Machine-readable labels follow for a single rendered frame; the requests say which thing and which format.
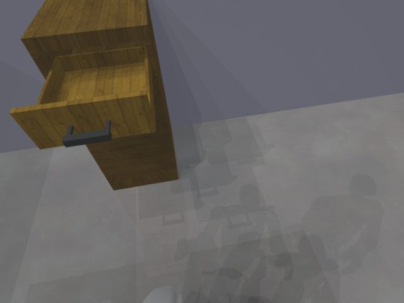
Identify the left robot thigh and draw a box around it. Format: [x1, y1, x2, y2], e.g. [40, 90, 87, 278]
[143, 287, 182, 303]

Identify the cabinet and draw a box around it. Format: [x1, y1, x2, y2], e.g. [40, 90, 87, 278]
[21, 0, 179, 191]

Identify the drawer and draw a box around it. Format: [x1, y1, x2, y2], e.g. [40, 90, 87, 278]
[9, 46, 157, 150]

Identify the handle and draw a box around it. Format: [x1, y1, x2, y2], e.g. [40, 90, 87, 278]
[62, 119, 112, 147]

